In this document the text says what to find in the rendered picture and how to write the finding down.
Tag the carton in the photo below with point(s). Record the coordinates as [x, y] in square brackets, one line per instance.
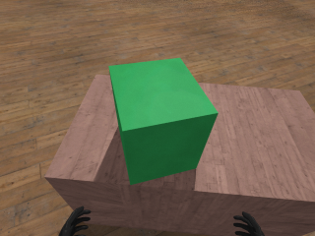
[164, 117]

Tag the left robot hand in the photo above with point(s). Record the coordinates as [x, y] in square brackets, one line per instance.
[70, 228]

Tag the right robot hand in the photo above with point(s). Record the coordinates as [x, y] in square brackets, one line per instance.
[253, 227]

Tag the pedestal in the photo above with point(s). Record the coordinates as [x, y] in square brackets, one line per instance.
[259, 158]

